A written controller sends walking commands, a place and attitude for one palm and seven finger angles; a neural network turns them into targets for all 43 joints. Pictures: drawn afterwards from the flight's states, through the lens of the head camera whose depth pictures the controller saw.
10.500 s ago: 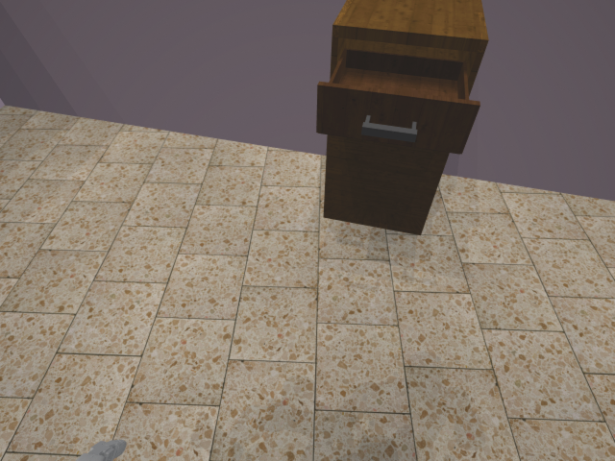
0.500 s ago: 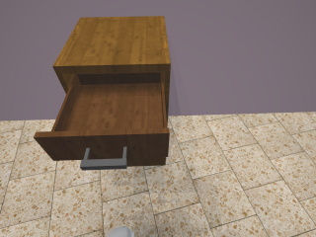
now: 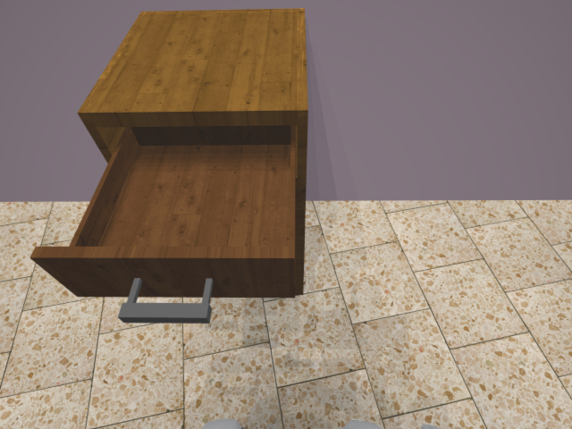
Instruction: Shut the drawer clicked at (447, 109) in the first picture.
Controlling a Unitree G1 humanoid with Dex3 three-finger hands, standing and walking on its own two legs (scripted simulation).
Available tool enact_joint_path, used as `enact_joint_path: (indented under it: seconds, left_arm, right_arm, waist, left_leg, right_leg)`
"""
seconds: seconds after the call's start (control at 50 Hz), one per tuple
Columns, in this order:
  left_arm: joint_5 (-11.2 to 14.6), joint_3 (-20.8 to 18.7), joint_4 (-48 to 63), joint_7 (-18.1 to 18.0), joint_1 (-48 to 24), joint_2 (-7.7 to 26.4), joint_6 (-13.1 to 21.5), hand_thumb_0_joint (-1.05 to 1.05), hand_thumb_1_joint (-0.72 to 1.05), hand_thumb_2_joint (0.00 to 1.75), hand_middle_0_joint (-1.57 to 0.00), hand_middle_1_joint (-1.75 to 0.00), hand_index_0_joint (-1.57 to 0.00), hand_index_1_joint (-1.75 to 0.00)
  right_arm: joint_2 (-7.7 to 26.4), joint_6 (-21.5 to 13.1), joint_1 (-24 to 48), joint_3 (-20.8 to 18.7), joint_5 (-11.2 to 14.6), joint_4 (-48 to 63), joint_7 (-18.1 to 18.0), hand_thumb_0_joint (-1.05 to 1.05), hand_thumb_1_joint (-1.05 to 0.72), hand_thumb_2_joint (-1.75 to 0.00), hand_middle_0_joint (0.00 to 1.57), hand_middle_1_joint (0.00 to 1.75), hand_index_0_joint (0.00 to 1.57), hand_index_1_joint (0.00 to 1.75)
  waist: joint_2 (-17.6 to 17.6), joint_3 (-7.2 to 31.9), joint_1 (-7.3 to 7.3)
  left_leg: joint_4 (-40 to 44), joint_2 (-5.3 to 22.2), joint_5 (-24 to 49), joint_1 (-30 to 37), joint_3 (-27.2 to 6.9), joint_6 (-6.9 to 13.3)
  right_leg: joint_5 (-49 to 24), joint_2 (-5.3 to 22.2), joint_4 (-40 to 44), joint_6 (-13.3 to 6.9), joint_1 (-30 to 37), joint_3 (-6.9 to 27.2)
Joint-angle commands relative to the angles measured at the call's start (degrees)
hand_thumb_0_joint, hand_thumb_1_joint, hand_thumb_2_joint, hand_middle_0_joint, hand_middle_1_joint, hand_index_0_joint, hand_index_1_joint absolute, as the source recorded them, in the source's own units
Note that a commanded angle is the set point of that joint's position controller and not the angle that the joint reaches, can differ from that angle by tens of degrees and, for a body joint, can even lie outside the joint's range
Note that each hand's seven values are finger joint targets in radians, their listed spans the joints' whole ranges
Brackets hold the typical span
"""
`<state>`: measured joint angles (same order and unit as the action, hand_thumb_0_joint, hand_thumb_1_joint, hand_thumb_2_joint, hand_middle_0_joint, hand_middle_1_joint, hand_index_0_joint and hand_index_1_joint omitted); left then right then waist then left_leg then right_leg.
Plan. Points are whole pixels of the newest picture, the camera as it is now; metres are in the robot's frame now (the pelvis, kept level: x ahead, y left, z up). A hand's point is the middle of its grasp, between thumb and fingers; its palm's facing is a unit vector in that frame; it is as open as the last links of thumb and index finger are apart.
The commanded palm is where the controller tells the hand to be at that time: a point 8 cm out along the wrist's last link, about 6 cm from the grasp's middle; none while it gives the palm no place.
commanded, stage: come to a stop and stand still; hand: left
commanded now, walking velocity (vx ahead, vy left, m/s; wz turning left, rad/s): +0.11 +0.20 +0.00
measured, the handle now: (169, 299) +0.29 +0.22 -0.04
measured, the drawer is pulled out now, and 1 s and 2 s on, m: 0.30 0.30 0.30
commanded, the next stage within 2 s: look again from close up in 1.44 s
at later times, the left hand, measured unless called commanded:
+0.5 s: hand out of the picture -0.04 +0.14 -0.12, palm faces +0.12 -0.94 -0.32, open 7.4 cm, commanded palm none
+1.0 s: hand out of the picture -0.02 +0.17 -0.17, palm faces +0.03 -0.98 -0.18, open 7.3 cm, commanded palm none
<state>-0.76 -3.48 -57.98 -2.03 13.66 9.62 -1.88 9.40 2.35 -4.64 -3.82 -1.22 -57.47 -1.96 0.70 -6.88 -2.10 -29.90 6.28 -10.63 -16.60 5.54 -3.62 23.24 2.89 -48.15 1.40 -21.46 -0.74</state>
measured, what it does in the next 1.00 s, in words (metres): steps on the spot: right foot, then left foot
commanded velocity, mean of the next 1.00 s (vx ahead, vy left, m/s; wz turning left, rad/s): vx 0.06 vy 0.06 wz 0.00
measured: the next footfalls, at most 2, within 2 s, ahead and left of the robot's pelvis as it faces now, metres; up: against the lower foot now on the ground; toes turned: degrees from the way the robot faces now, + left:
right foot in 0.04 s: +0.06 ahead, -0.12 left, +0.00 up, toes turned -3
left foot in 0.72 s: -0.01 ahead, +0.11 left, +0.00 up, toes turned +1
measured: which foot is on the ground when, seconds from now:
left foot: down 0.00-0.04, up 0.06-0.70, down 0.72-1.00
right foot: up 0.00-0.02, down 0.04-0.72, up 0.74-0.98, down 1.00-1.00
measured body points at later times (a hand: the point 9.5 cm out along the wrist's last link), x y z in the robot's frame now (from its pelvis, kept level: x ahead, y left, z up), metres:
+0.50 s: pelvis -0.03 -0.05 +0.03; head -0.01 -0.11 +0.47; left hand -0.05 +0.19 -0.10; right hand -0.02 -0.30 -0.16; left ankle -0.08 +0.15 -0.64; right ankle +0.02 -0.12 -0.73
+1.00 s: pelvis -0.01 +0.00 +0.01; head +0.02 +0.00 +0.46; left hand -0.02 +0.22 -0.15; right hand -0.07 -0.18 -0.15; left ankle -0.07 +0.12 -0.73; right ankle -0.02 -0.11 -0.73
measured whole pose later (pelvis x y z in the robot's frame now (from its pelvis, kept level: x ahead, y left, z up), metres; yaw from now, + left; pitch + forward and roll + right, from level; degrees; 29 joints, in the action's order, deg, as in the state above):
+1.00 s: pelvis -0.01 +0.00 +0.01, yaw +0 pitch +2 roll +2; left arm -0.5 -1.8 -65.1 -1.4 16.3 8.3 -0.1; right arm 3.0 -1.3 -21.2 0.4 -0.9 -65.9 -3.2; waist -2.2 -1.3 0.6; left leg -22.0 -1.7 -16.9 -6.4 0.8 0.3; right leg 14.3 1.8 -28.4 0.3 -14.3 -1.2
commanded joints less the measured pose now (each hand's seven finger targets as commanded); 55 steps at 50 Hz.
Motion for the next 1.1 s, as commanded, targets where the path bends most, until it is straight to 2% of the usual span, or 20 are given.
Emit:
enact_joint_path:
  seconds: [0.0,0.02,0.04,0.08,0.14,0.3,0.44,0.58,0.62,0.66,0.68,0.7,0.72,0.78,0.84,0.9,0.94,1.0,1.04,1.08]
  left_arm:
    - [-1.46,-0.99,-0.5,-0.49,12.79,7.68,2.02,0.0,0.9,0.9,-0.2,-0.3,-0.2,-0.3]
    - [-1.54,-1.16,1.76,-0.3,8.32,12.3,2.2,0.0,0.9,0.9,-0.2,-0.3,-0.2,-0.3]
    - [-1.18,-1.08,2.84,-0.15,6.5,13.01,2.09,0.0,0.9,0.9,-0.2,-0.3,-0.2,-0.3]
    - [-1.25,-1.96,3.41,-0.68,3.04,12.85,2.17,0.0,0.9,0.9,-0.2,-0.3,-0.2,-0.3]
    - [-0.53,-1.57,3.72,-0.77,2.11,10.23,2.54,0.0,0.9,0.9,-0.2,-0.3,-0.2,-0.3]
    - [-0.48,-1.87,0.93,-1.69,10.72,9.95,2.93,0.0,0.9,0.9,-0.2,-0.3,-0.2,-0.3]
    - [-0.99,-1.96,1.28,-1.22,7.94,9.92,2.62,0.0,0.9,0.9,-0.2,-0.3,-0.2,-0.3]
    - [-1.47,-1.74,-0.46,-0.32,6.1,9.54,2.22,0.0,0.9,0.9,-0.2,-0.3,-0.2,-0.3]
    - [-0.91,-1.49,-1.5,-0.39,4.68,8.38,2.0,0.0,0.9,0.9,-0.2,-0.3,-0.2,-0.3]
    - [0.01,-0.35,-2.59,-0.06,5.99,4.53,1.78,0.0,0.9,0.9,-0.2,-0.3,-0.2,-0.3]
    - [0.36,0.27,-3.12,0.3,8.63,1.26,1.63,0.0,0.9,0.9,-0.2,-0.3,-0.2,-0.3]
    - [0.15,0.6,-2.85,0.28,8.53,-0.35,1.65,0.0,0.9,0.9,-0.2,-0.3,-0.2,-0.3]
    - [-0.32,0.67,-2.88,0.44,8.16,-0.54,1.82,0.0,0.9,0.9,-0.2,-0.3,-0.2,-0.3]
    - [-0.89,-0.02,-5.21,0.89,8.34,1.68,1.0,0.0,0.9,0.9,-0.2,-0.3,-0.2,-0.3]
    - [-0.42,0.84,-5.27,0.84,6.91,0.61,2.0,0.0,0.9,0.9,-0.2,-0.3,-0.2,-0.3]
    - [0.29,1.28,-4.48,0.52,3.54,0.4,2.66,0.0,0.9,0.9,-0.2,-0.3,-0.2,-0.3]
    - [0.47,1.2,-5.71,0.38,6.41,0.66,3.09,0.0,0.9,0.9,-0.2,-0.3,-0.2,-0.3]
    - [0.63,1.52,-8.32,-0.27,10.3,2.86,3.7,0.0,0.9,0.9,-0.2,-0.3,-0.2,-0.3]
    - [0.86,1.83,-8.63,-0.46,9.15,1.85,3.93,0.0,0.9,0.9,-0.2,-0.3,-0.2,-0.3]
    - [0.71,2.13,-8.45,-0.51,8.2,1.58,3.81,0.0,0.9,0.9,-0.2,-0.3,-0.2,-0.3]
  right_arm:
    - [3.57,0.15,-2.78,-1.32,0.62,3.68,0.93,0.0,-0.9,-0.9,0.2,0.3,0.2,0.3]
    - [1.91,0.68,-3.72,-1.11,0.66,4.91,1.2,0.0,-0.9,-0.9,0.2,0.3,0.2,0.3]
    - [4.01,1.34,-3.53,-1.36,0.36,4.65,1.36,0.0,-0.9,-0.9,0.2,0.3,0.2,0.3]
    - [5.22,1.74,-3.74,-1.65,-0.15,3.94,1.64,0.0,-0.9,-0.9,0.2,0.3,0.2,0.3]
    - [7.4,1.36,-7.81,-1.77,-0.5,1.57,2.32,0.0,-0.9,-0.9,0.2,0.3,0.2,0.3]
    - [7.09,2.16,-9.07,-0.95,-0.72,1.94,2.46,0.0,-0.9,-0.9,0.2,0.3,0.2,0.3]
    - [6.62,2.15,-12.38,-0.7,-0.71,0.83,2.64,0.0,-0.9,-0.9,0.2,0.3,0.2,0.3]
    - [2.52,-0.45,-15.37,0.5,0.5,-0.83,2.13,0.0,-0.9,-0.9,0.2,0.3,0.2,0.3]
    - [1.12,-1.52,-20.71,1.16,0.54,-3.1,1.54,0.0,-0.9,-0.9,0.2,0.3,0.2,0.3]
    - [2.17,-2.9,-23.12,1.64,0.24,-4.57,0.37,0.0,-0.9,-0.9,0.2,0.3,0.2,0.3]
    - [4.76,-3.42,-21.84,1.08,-0.19,-4.09,-0.06,0.0,-0.9,-0.9,0.2,0.3,0.2,0.3]
    - [6.93,-3.32,-18.73,1.11,-0.24,-2.31,-0.4,0.0,-0.9,-0.9,0.2,0.3,0.2,0.3]
    - [7.27,-3.21,-15.82,1.36,-0.49,-1.32,-0.69,0.0,-0.9,-0.9,0.2,0.3,0.2,0.3]
    - [3.28,-3.92,-14.26,2.67,0.13,-3.46,-1.23,0.0,-0.9,-0.9,0.2,0.3,0.2,0.3]
    - [2.34,-4.57,-16.96,3.13,0.22,-5.24,-1.71,0.0,-0.9,-0.9,0.2,0.3,0.2,0.3]
    - [2.92,-4.69,-20.89,2.98,-0.06,-7.59,-2.03,0.0,-0.9,-0.9,0.2,0.3,0.2,0.3]
    - [3.33,-4.41,-22.12,2.5,0.38,-8.23,-2.12,0.0,-0.9,-0.9,0.2,0.3,0.2,0.3]
    - [-0.12,-4.62,-21.06,2.9,1.31,-7.53,-1.74,0.0,-0.9,-0.9,0.2,0.3,0.2,0.3]
    - [-0.24,-4.09,-20.94,2.94,0.97,-8.23,-1.65,0.0,-0.9,-0.9,0.2,0.3,0.2,0.3]
    - [-0.26,-4.01,-21.04,2.82,1.03,-8.66,-1.54,0.0,-0.9,-0.9,0.2,0.3,0.2,0.3]
  waist:
    - [-9.1,7.55,-1.49]
    - [-18.64,4.55,-0.22]
    - [-12.78,4.48,-0.52]
    - [-12.88,1.75,0.64]
    - [-9.71,2.19,1.28]
    - [-9.13,7.35,-1.86]
    - [-11.34,5.16,-0.28]
    - [-14.2,4.22,0.38]
    - [-11.42,5.38,2.85]
    - [-0.69,3.84,3.35]
    - [8.63,2.43,2.29]
    - [11.2,-1.67,1.53]
    - [8.06,-2.9,0.59]
    - [11.89,-2.59,-0.1]
    - [8.47,0.28,0.68]
    - [8.61,2.48,2.65]
    - [5.79,5.9,1.98]
    - [-0.16,8.5,1.65]
    - [-6.36,7.77,1.95]
    - [-7.32,7.14,1.95]
  left_leg:
    - [-10.2,-2.72,-14.66,-5.63,-0.83,2.7]
    - [-18.37,-6.06,-22.09,-7.71,-3.35,1.74]
    - [-23.84,-4.67,-21.37,-4.86,-7.57,2.25]
    - [-30.41,-4.96,-15.01,-10.47,-9.89,2.72]
    - [-34.81,-5.09,-5.89,-13.62,-10.27,1.82]
    - [-31.45,-5.95,-5.1,-16.83,-10.33,-0.29]
    - [-26.63,-4.71,-6.88,-11.78,-7.95,0.22]
    - [-5.9,-6.6,-12.42,2.64,-2.28,2.2]
    - [5.98,-7.16,-5.82,11.64,-1.55,3.01]
    - [14.93,-3.33,-5.15,14.61,-6.4,3.43]
    - [21.57,5.16,-17.27,8.85,-18.48,5.7]
    - [26.87,11.21,-24.66,0.61,-25.79,8.43]
    - [27.33,11.78,-25.35,-4.59,-25.85,9.9]
    - [25.12,6.45,-12.94,-2.43,-19.21,7.46]
    - [17.71,4.94,15.42,7.47,-13.66,9.71]
    - [10.48,5.78,39.45,14.5,-12.83,10.88]
    - [5.49,3.82,39.92,16.03,-11.55,8.87]
    - [7.13,-1.24,14.22,4.23,-8.46,4.4]
    - [8.9,-1.37,8.32,5.26,-8.07,3.7]
    - [9.49,-1.17,7.4,6.75,-7.56,3.83]
  right_leg:
    - [-14.71,8.14,28.1,-1.78,9.08,10.46]
    - [-17.26,18.09,34.19,-6.93,2.37,23.09]
    - [-6.57,20.0,37.16,-10.28,-3.23,23.45]
    - [0.9,18.36,38.31,-8.24,-2.16,25.82]
    - [-5.99,14.23,35.19,-6.59,4.84,16.66]
    - [-15.66,15.0,33.62,-6.49,19.21,14.61]
    - [4.64,14.39,39.43,-7.45,11.17,15.88]
    - [9.09,10.92,42.08,-7.87,3.3,12.89]
    - [9.34,8.17,39.09,-5.61,-0.14,10.11]
    - [4.88,3.15,28.75,-3.59,-3.98,6.35]
    - [-0.06,-0.9,19.89,-2.35,-4.29,2.92]
    - [-1.71,-2.04,13.99,-1.51,-3.97,-0.92]
    - [-2.68,-1.81,9.41,-1.43,-1.94,0.36]
    - [-6.31,-0.97,2.32,-0.7,-2.32,2.84]
    - [-5.2,-0.68,5.47,0.02,-3.27,0.92]
    - [-2.7,-0.7,16.7,-0.27,0.03,-1.04]
    - [-13.91,-0.76,26.64,-0.92,7.07,-1.35]
    - [-41.44,5.92,23.73,-3.66,21.4,4.13]
    - [-41.72,5.04,23.32,-4.56,20.1,4.05]
    - [-39.1,4.36,24.46,-4.02,18.29,3.2]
